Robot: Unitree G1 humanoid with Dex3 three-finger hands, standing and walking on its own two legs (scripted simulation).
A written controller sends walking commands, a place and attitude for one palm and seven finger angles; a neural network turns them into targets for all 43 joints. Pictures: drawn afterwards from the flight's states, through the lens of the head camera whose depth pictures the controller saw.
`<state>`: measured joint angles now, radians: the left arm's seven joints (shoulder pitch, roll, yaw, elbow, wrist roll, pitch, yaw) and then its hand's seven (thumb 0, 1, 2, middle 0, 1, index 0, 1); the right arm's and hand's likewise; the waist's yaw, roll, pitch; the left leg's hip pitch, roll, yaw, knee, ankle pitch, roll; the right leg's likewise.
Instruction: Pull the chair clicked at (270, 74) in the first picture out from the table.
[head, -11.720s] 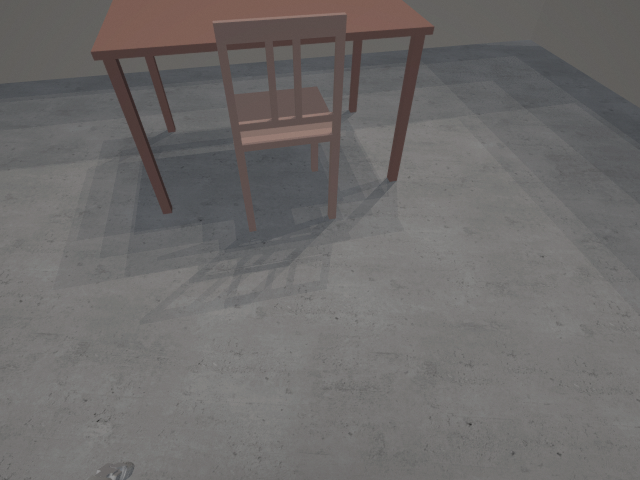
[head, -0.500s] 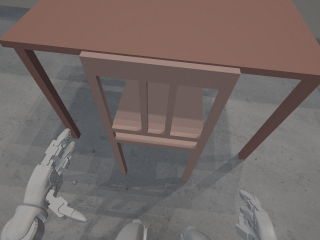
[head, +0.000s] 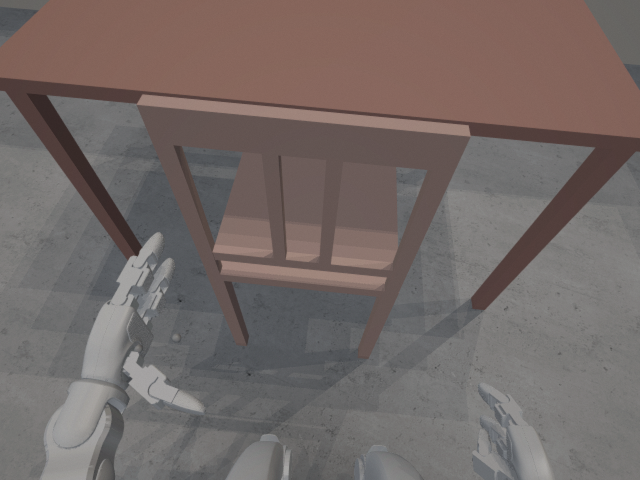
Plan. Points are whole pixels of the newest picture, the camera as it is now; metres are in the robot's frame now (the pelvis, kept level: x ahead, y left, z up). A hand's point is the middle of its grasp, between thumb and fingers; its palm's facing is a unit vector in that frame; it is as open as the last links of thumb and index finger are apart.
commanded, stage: aim the fingers beside a spindle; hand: left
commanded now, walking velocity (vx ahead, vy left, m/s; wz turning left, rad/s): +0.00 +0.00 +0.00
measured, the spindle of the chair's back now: (276, 211) +0.51 +0.09 -0.03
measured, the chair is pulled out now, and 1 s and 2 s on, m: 0.00 0.00 0.00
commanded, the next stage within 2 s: none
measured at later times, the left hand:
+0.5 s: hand (226, 316) +0.31 +0.13 +0.01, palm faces -0.11 -0.99 -0.03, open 16.9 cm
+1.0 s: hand (259, 289) +0.36 +0.09 +0.00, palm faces -0.10 -0.99 -0.03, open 16.9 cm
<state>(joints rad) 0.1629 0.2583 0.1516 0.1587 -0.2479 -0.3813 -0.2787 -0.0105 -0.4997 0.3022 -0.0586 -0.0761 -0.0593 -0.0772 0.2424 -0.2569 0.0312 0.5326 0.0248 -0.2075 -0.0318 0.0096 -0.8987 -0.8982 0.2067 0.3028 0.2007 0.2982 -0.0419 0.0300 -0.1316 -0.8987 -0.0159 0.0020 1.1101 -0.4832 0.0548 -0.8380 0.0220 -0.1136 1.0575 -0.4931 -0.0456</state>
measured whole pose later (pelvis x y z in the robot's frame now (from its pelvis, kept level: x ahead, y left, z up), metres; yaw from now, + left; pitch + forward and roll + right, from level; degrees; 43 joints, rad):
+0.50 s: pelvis +0.00 -0.01 -0.01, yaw +0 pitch +18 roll -2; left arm 0.00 0.20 0.07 0.28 -0.19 -0.38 -0.18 -0.01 -0.50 0.30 -0.06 -0.08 -0.06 -0.08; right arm 0.22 -0.25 0.03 0.53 0.02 -0.13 0.00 0.01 -0.90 -0.90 0.21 0.30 0.20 0.30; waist -0.04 0.04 -0.15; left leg -0.98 -0.01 0.02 1.17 -0.51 0.05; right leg -0.94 0.02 -0.10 1.14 -0.53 -0.06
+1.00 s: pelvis -0.01 -0.01 -0.03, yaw -1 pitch +21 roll -1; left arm -0.23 0.16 0.04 0.45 -0.13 -0.43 -0.06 -0.01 -0.50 0.30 -0.06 -0.08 -0.06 -0.08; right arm 0.22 -0.25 0.02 0.56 0.00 -0.07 0.02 0.01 -0.90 -0.90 0.21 0.30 0.20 0.30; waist -0.06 0.04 -0.15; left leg -1.09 -0.01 0.02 1.25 -0.53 0.05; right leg -1.05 0.02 -0.10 1.23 -0.55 -0.06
